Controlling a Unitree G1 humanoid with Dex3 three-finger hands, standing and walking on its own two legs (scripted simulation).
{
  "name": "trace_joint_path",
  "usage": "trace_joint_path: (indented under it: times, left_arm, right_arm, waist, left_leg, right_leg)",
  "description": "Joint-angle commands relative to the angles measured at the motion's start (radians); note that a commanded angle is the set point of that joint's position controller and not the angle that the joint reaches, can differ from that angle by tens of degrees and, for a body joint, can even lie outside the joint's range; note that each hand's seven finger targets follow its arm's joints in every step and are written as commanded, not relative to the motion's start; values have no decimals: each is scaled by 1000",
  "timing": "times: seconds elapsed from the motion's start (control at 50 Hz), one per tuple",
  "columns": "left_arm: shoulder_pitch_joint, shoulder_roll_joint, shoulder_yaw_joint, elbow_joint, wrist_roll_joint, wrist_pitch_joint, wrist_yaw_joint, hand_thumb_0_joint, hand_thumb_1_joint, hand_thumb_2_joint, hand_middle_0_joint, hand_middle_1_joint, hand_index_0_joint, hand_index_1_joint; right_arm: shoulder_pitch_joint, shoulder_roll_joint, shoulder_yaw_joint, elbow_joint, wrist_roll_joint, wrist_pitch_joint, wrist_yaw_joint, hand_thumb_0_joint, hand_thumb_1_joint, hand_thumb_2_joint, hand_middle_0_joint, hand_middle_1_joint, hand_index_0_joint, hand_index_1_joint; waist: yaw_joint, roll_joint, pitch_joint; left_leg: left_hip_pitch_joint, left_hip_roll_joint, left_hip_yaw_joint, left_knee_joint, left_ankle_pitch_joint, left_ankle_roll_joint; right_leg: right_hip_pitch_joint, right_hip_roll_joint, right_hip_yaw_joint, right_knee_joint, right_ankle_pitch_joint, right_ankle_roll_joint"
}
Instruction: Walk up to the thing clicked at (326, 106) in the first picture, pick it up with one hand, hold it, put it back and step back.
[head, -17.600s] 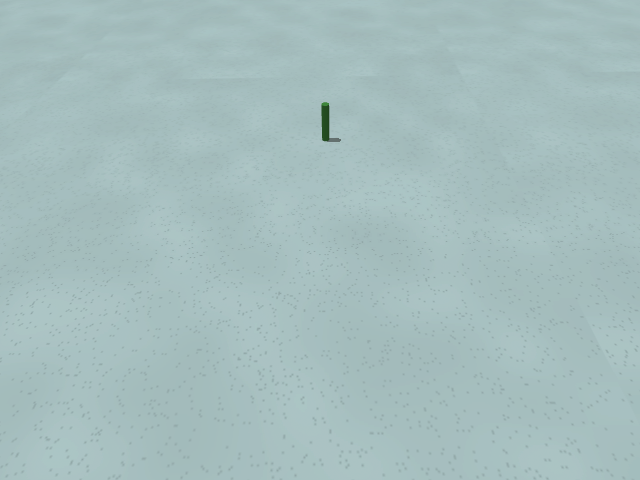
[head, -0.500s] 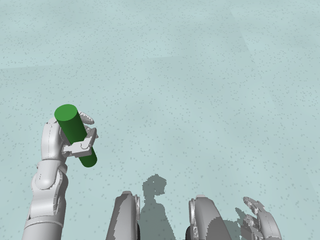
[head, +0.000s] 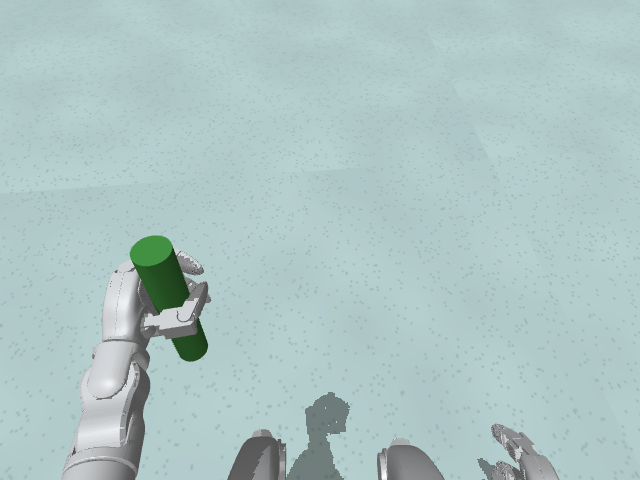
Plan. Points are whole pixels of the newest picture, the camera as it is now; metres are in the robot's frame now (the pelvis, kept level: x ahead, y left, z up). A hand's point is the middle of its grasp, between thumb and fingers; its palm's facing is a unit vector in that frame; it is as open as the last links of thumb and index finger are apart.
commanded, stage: lift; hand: left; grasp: from the side
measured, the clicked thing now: (175, 307) +0.34 +0.20 +0.01
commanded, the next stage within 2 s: hold in 0.62 s
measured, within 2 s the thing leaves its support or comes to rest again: neither
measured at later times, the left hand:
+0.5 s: hand (188, 273) +0.35 +0.17 +0.08, palm faces +0.05 -1.00 -0.02, open 5.6 cm
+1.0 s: hand (185, 258) +0.35 +0.17 +0.10, palm faces +0.04 -1.00 -0.01, open 5.6 cm
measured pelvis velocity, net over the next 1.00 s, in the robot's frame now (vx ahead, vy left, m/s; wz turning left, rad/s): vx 0.03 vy -0.01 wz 0.00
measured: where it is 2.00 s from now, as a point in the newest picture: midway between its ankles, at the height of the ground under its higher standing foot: outside the picture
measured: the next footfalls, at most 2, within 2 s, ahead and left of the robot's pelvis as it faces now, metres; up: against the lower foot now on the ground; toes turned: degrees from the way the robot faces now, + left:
none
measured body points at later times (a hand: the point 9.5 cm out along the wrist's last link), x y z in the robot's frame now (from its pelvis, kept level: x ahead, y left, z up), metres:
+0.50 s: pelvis +0.02 -0.01 +0.04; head +0.08 +0.00 +0.48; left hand +0.34 +0.22 +0.08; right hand +0.15 -0.26 -0.07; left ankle +0.05 +0.13 -0.64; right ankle +0.02 -0.14 -0.64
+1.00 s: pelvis +0.03 -0.01 +0.05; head +0.08 -0.01 +0.50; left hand +0.35 +0.22 +0.10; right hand +0.16 -0.26 -0.06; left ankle +0.05 +0.13 -0.64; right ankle +0.02 -0.14 -0.64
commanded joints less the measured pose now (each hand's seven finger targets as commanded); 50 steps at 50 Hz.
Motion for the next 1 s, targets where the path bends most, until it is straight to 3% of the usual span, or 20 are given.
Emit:
trace_joint_path:
  times: [0.0, 0.1, 0.14, 0.18, 0.26, 0.28, 0.36, 0.42, 0.48, 0.5, 0.54, 0.62, 0.7, 0.72, 0.76, 0.8, 0.82, 0.88, 0.94, 0.98]
  left_arm:
    - [-277, 142, 67, -260, -33, -91, 0, 0, 524, 1245, -1291, -1365, -1308, -1354]
    - [-282, 126, 53, -245, -23, -91, 8, 0, 535, 1266, -1296, -1374, -1311, -1366]
    - [-258, 91, 40, -172, -30, -86, 1, 0, 532, 1263, -1282, -1371, -1299, -1361]
    - [-300, 135, 66, -226, -27, -95, 1, 0, 553, 1281, -1278, -1376, -1294, -1367]
    - [-293, 112, 50, -221, -32, -102, -11, 0, 548, 1264, -1278, -1369, -1296, -1358]
    - [-302, 132, 70, -241, -34, -106, -10, 0, 547, 1265, -1275, -1362, -1290, -1354]
    - [-273, 87, 44, -171, -31, -101, -10, 0, 524, 1285, -1279, -1386, -1295, -1379]
    - [-309, 139, 71, -232, -27, -113, -11, 0, 558, 1267, -1273, -1362, -1288, -1355]
    - [-276, 116, 62, -213, -33, -113, -18, 0, 533, 1257, -1276, -1364, -1292, -1355]
    - [-273, 82, 31, -182, -35, -107, -24, 0, 521, 1253, -1273, -1365, -1290, -1356]
    - [-302, 113, 64, -208, -41, -111, -21, 0, 526, 1266, -1267, -1367, -1283, -1359]
    - [-294, 120, 61, -210, -29, -108, -24, 0, 559, 1273, -1277, -1373, -1292, -1365]
    - [-276, 99, 63, -162, -35, -113, -27, 0, 561, 1276, -1283, -1379, -1299, -1371]
    - [-302, 120, 76, -205, -36, -120, -24, 0, 574, 1196, -1299, -1369, -1320, -1351]
    - [-275, 96, 62, -176, -35, -118, -26, 0, 552, 1180, -1285, -1351, -1304, -1335]
    - [-271, 113, 70, -192, -29, -116, -19, 0, 570, 1184, -1296, -1356, -1314, -1341]
    - [-260, 87, 43, -185, -30, -115, -23, 0, 559, 1197, -1298, -1368, -1317, -1352]
    - [-288, 114, 57, -207, -30, -116, -26, 0, 550, 1196, -1307, -1369, -1324, -1355]
    - [-270, 81, 38, -179, -35, -107, -29, 0, 515, 1193, -1306, -1372, -1323, -1359]
    - [-265, 88, 51, -168, -36, -104, -25, 0, 534, 1193, -1298, -1371, -1317, -1356]
  right_arm:
    - [-1, -143, -50, -113, 1, -45, -15, 0, -888, -892, 201, 300, 200, 300]
    - [-2, -128, -44, -104, -4, -45, -17, 0, -885, -892, 201, 300, 200, 300]
    - [-6, -133, -46, -106, -2, -45, -16, 0, -884, -892, 201, 300, 200, 300]
    - [-1, -135, -48, -99, -4, -40, -18, 0, -881, -892, 201, 300, 200, 300]
    - [-9, -125, -42, -102, -6, -39, -21, 0, -884, -892, 201, 300, 200, 300]
    - [-2, -125, -46, -96, -7, -40, -19, 0, -882, -892, 201, 300, 200, 300]
    - [-11, -132, -48, -100, -8, -38, -17, 0, -885, -893, 201, 300, 200, 300]
    - [-2, -132, -51, -93, -8, -31, -21, 0, -882, -892, 201, 300, 200, 300]
    - [-1, -124, -47, -88, -12, -30, -23, 0, -886, -893, 201, 300, 200, 300]
    - [-6, -125, -45, -91, -10, -31, -23, 0, -888, -893, 201, 300, 200, 300]
    - [0, -133, -52, -85, -9, -30, -23, 0, -884, -893, 201, 300, 200, 300]
    - [6, -132, -51, -81, -12, -21, -27, 0, -881, -892, 201, 300, 200, 300]
    - [-9, -131, -52, -89, -11, -17, -23, 0, -882, -893, 201, 300, 200, 300]
    - [-7, -131, -53, -87, -12, -17, -24, 0, -895, -892, 201, 300, 200, 300]
    - [-16, -128, -49, -97, -12, -12, -24, 0, -897, -893, 201, 300, 200, 300]
    - [2, -131, -53, -84, -14, -8, -24, 0, -901, -894, 201, 300, 200, 300]
    - [-2, -131, -52, -90, -13, -8, -24, 0, -899, -894, 201, 300, 200, 300]
    - [3, -138, -58, -84, -12, -8, -23, 0, -901, -895, 200, 300, 200, 300]
    - [1, -131, -54, -88, -13, -5, -22, 0, -902, -896, 200, 300, 200, 300]
    - [-1, -131, -54, -85, -13, -5, -22, 0, -897, -894, 200, 300, 200, 300]
  waist:
    - [-3, 34, -352]
    - [-5, 20, -300]
    - [-13, 0, -275]
    - [2, 33, -293]
    - [-4, 4, -258]
    - [5, 21, -289]
    - [-3, 7, -257]
    - [6, 18, -266]
    - [-3, -9, -272]
    - [-13, -15, -252]
    - [-6, 0, -267]
    - [0, -7, -269]
    - [-1, -12, -225]
    - [8, 7, -234]
    - [4, -1, -220]
    - [7, 15, -256]
    - [-1, 13, -246]
    - [-1, 16, -254]
    - [-7, -1, -238]
    - [-2, -5, -230]
  left_leg:
    - [349, -40, 10, -219, 165, 29]
    - [358, -42, 19, -260, 158, 30]
    - [371, -39, 18, -277, 169, 30]
    - [407, -39, 21, -290, 199, 27]
    - [416, -43, 31, -311, 202, 31]
    - [425, -44, 35, -311, 217, 30]
    - [447, -40, 32, -335, 235, 29]
    - [465, -43, 39, -342, 250, 29]
    - [463, -47, 49, -336, 282, 34]
    - [464, -47, 49, -341, 276, 35]
    - [483, -45, 49, -349, 289, 33]
    - [507, -45, 51, -353, 357, 34]
    - [511, -44, 47, -380, 316, 31]
    - [512, -46, 52, -382, 307, 30]
    - [519, -46, 50, -392, 307, 28]
    - [547, -45, 52, -392, 343, 27]
    - [559, -44, 50, -393, 360, 27]
    - [580, -42, 47, -391, 406, 29]
    - [575, -40, 46, -398, 402, 31]
    - [567, -43, 52, -402, 380, 31]
  right_leg:
    - [163, 29, -6, -219, 232, -36]
    - [212, 29, -4, -266, 227, -32]
    - [216, 33, -10, -273, 239, -33]
    - [235, 30, -8, -280, 264, -35]
    - [285, 30, -1, -318, 273, -29]
    - [313, 27, 3, -320, 288, -29]
    - [311, 32, -4, -328, 305, -31]
    - [345, 28, 3, -347, 321, -29]
    - [385, 25, 15, -361, 371, -19]
    - [382, 26, 14, -366, 368, -19]
    - [391, 27, 13, -368, 380, -20]
    - [425, 26, 12, -374, 457, -18]
    - [417, 30, 3, -387, 397, -23]
    - [415, 28, 7, -393, 387, -24]
    - [421, 31, 1, -397, 381, -24]
    - [442, 30, 4, -393, 415, -25]
    - [434, 33, 1, -393, 425, -26]
    - [448, 33, -1, -393, 463, -25]
    - [454, 34, -2, -404, 464, -24]
    - [460, 31, 1, -416, 452, -21]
